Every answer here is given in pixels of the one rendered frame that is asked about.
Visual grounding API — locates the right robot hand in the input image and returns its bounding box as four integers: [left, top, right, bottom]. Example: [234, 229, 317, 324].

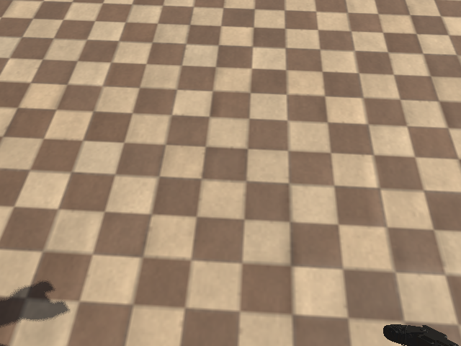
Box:
[383, 324, 459, 346]

